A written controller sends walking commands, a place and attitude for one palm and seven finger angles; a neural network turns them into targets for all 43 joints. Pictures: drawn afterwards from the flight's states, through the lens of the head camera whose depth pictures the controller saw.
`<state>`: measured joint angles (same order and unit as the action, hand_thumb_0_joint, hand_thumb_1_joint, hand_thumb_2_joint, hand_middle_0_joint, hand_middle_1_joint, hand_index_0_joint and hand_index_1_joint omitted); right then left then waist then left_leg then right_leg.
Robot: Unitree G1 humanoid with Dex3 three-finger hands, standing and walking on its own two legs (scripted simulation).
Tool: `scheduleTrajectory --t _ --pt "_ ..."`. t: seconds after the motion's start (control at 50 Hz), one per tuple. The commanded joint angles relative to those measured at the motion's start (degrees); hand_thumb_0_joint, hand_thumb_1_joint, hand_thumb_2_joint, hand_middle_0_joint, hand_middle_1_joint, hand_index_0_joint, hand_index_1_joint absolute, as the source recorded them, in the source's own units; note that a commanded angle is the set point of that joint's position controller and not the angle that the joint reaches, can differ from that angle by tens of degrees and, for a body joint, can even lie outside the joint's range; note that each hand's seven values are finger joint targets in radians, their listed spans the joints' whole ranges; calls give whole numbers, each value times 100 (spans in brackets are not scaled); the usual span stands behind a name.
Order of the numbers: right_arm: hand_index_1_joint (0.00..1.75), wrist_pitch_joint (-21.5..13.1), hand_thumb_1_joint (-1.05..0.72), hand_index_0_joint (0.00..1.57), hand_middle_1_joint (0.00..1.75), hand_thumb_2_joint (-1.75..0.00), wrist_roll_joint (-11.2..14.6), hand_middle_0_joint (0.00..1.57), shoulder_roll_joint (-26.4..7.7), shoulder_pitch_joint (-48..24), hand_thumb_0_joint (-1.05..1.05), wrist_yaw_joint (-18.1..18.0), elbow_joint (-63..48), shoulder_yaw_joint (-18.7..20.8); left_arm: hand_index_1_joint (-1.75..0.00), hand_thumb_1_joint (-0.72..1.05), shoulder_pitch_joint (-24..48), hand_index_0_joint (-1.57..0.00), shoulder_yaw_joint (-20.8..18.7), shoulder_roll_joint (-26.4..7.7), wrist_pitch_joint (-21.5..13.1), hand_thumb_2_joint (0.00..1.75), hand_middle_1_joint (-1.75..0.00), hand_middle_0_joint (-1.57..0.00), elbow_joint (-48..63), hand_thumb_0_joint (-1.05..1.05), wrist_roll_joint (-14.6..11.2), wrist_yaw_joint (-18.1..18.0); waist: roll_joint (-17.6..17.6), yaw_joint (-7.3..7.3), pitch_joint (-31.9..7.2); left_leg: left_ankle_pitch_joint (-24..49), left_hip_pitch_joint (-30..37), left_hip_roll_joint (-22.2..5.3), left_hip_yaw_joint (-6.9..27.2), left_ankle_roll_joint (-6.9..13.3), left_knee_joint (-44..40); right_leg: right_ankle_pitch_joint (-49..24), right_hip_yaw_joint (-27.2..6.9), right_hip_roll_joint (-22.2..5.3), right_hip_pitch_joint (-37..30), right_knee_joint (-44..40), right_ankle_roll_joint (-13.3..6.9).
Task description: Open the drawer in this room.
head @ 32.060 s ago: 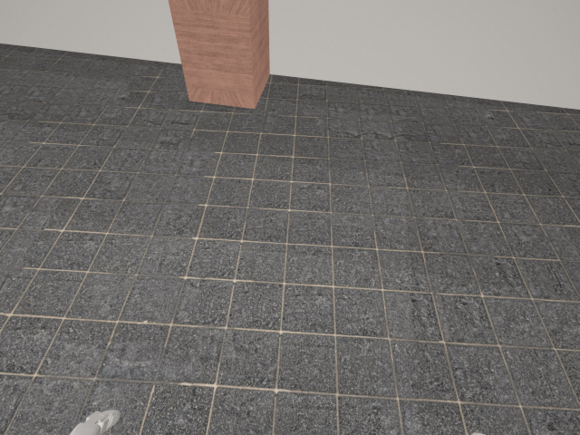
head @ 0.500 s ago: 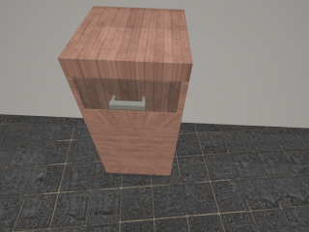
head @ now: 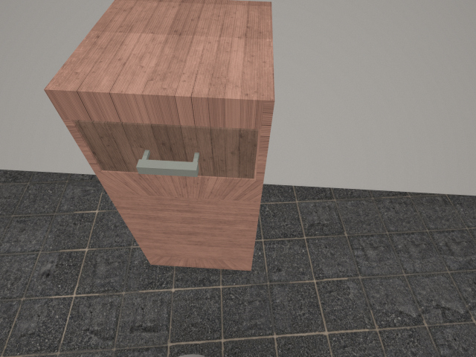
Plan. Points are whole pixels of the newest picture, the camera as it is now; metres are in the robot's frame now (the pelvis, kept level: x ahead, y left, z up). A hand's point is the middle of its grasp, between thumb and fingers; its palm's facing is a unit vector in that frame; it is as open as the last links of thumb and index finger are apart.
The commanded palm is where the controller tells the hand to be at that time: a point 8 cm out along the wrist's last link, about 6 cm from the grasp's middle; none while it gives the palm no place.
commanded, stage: come to a stop and stand still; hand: left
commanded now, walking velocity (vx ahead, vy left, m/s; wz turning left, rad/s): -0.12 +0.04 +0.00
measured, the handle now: (170, 161) +0.50 +0.20 -0.02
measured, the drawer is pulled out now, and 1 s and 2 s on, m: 0.00 0.00 0.00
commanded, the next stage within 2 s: look again from close up in 1.20 s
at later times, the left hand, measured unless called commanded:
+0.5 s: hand out of the picture +0.01 +0.14 -0.17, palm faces +0.08 -0.97 -0.21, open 7.3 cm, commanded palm none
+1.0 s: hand out of the picture -0.03 +0.17 -0.16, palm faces +0.04 -0.98 -0.20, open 7.3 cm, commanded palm none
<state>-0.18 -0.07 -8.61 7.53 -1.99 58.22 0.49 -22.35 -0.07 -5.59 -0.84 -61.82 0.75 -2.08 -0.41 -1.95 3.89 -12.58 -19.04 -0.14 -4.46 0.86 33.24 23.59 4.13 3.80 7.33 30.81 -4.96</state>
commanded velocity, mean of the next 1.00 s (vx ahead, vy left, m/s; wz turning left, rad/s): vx -0.01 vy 0.00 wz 0.00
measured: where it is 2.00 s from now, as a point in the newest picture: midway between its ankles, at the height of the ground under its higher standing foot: outside the picture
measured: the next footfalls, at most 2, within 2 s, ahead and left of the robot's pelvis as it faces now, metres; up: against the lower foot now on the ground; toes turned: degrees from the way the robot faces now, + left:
right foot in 0.20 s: +0.01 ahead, -0.12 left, +0.00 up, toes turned -3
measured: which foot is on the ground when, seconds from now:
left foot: down 0.00-1.00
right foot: down 0.00-0.04, up 0.06-0.18, down 0.20-1.00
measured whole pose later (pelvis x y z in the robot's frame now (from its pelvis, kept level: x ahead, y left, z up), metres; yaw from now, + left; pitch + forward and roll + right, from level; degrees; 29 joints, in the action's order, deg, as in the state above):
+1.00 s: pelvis -0.04 +0.00 +0.01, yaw +1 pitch -1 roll +0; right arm 0.1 -1.0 -8.3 18.1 -0.8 60.9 -1.3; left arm -16.0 0.3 -9.0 -0.4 -60.5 0.3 -1.8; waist 0.5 0.5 1.9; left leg -14.9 -12.6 0.3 -2.9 1.7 28.7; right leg 14.7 3.9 -1.3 12.3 28.3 -0.4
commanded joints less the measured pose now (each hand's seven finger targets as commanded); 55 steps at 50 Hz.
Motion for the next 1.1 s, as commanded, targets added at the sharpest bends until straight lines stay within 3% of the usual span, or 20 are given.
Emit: scheduleTrajectory --t 0.0,0.02,0.04,0.08,0.14,0.16,0.2,0.22,0.24,0.3,0.36,0.44,0.48,0.58,0.6,0.62,0.68,0.7,0.76,1.08 --pt "30 -12 -90 20 30 -90 -39 20 -874 1377 0 -111 -50 204 -30 90 -288 -20 -178 -615 9 90 -30 -20 468 0 -36 -178 942 387 -930 5632 1963 -1855 1476 1316 -487 -243 -256 -531 1265 1654 653" --pt "30 -27 -90 20 30 -90 -5 20 -800 935 0 -128 -109 142 -30 90 -321 -20 -170 -574 66 90 -30 -20 459 0 -26 -168 1346 174 -633 5510 1460 -2003 1677 1576 -881 1358 -442 -488 1357 2064 662" --pt "30 -28 -90 20 30 -90 -28 20 -724 633 0 -121 -212 128 -30 90 -174 -20 -177 -652 123 90 -30 -20 439 0 -20 -146 1061 153 -467 4695 1025 -1917 1581 1545 -1087 1332 -538 -604 1198 2104 559" --pt "30 7 -90 20 30 -90 -88 20 -720 204 0 -77 -402 147 -30 90 -174 -20 -209 -546 204 90 -30 -20 435 0 18 -101 864 -29 -258 3430 341 -1633 1313 1324 -1242 849 -390 -707 908 1788 491" --pt "30 34 -90 20 30 -90 -94 20 -797 165 0 -5 -472 220 -30 90 -489 -20 -189 -422 159 90 -30 -20 331 0 79 -62 247 -158 -689 1888 68 -1209 930 940 -929 -563 -96 -615 200 605 551" --pt "30 42 -90 20 30 -90 -74 20 -727 161 0 28 -492 232 -30 90 -505 -20 -201 -504 121 90 -30 -20 347 0 97 -65 -79 -173 -649 967 -112 -949 805 684 -687 -984 -282 -698 109 -15 545" --pt "30 133 -90 20 30 -90 -45 20 -373 274 0 94 -581 234 -30 90 25 -20 -248 -1098 43 90 -30 -20 573 0 117 -48 -1409 120 -221 -846 -243 -52 241 35 80 -694 -1939 -1942 954 -1294 2" --pt "30 170 -90 20 30 -90 -77 20 -382 333 0 118 -574 236 -30 90 267 -20 -278 -1303 54 90 -30 -20 740 0 99 -30 -1190 163 -194 -968 91 23 219 -52 405 -549 -2073 -2270 1391 -1584 -317" --pt "30 200 -90 20 30 -90 -100 20 -338 235 0 127 -519 225 -30 90 441 -20 -282 -1269 38 90 -30 -20 792 0 107 -37 -1210 142 -46 -1097 -7 -78 287 -44 810 -809 -2003 -2174 1479 -1627 -380" --pt "30 135 -90 20 30 -90 -81 20 -265 417 0 130 -336 170 -30 90 504 -20 -232 -1113 -21 90 -30 -20 767 0 93 -20 -956 177 -130 -1005 -166 -112 337 -41 1001 -2457 -1331 -1815 896 -1202 -397" --pt "30 50 -90 20 30 -90 -53 20 -237 614 0 101 -195 99 -30 90 354 -20 -237 -1152 -37 90 -30 -20 681 0 67 -18 -664 153 -370 -605 192 -120 213 -96 -239 -3376 -1001 -1614 283 -716 -290" --pt "30 -107 -90 20 30 -90 -91 20 -596 806 0 21 17 69 -30 90 223 -20 -190 -893 -17 90 -30 -20 573 0 -21 -9 381 19 -788 2278 1128 -824 730 166 -782 -2423 -602 -1005 364 -394 247" --pt "30 -103 -90 20 30 -90 -91 20 -497 792 0 -11 139 20 -30 90 368 -20 -200 -930 -16 90 -30 -20 426 0 -26 6 629 45 -716 2033 953 -750 650 132 -843 -2344 -535 -1017 162 -554 288" --pt "30 -72 -90 20 30 -90 -74 20 -453 921 0 -23 291 -52 -30 90 395 -20 -138 -948 -14 90 -30 -20 206 0 -33 46 148 82 -300 702 634 -622 585 12 -1129 -1987 -618 -1066 109 -944 248" --pt "30 -88 -90 20 30 -90 -12 20 -764 302 0 44 -80 71 -30 90 -179 -20 -144 -1086 -109 90 -30 -20 1 0 11 -223 282 -141 400 -18 151 -494 214 -192 127 -3960 -1190 -1474 555 -1068 528" --pt "30 4 -90 20 30 -90 -5 20 -524 572 0 90 -225 -10 -30 90 10 -20 -102 -1329 -207 90 -30 -20 88 0 28 -186 -5 269 184 -378 280 -411 240 -170 135 -4322 -1362 -1861 489 -1179 306" --pt "30 5 -90 20 30 -90 -70 20 -428 1285 0 92 -74 17 -30 90 472 -20 -89 -1146 -176 90 -30 -20 361 0 -2 -112 -494 429 -723 -339 697 -317 308 -13 -239 -2735 -904 -1511 160 -964 -33" --pt "30 -4 -90 20 30 -90 -81 20 -463 1312 0 95 -54 17 -30 90 546 -20 -95 -1085 -149 90 -30 -20 409 0 -15 -102 -570 436 -656 -157 770 -346 391 4 -383 -1923 -833 -1360 334 -994 -4" --pt "30 -42 -90 20 30 -90 -104 20 -519 1211 0 106 -68 -18 -30 90 582 -20 -79 -988 -67 90 -30 -20 428 0 -26 -58 94 317 -13 50 428 -483 634 89 -828 -710 -646 -1007 693 -900 140" --pt "30 -130 -90 20 30 -90 -98 20 -616 1258 0 75 129 -46 -30 90 143 -20 -21 -756 -22 90 -30 -20 230 0 1 25 124 148 41 -780 17 -581 1033 252 -1628 -884 -438 -913 324 -672 282"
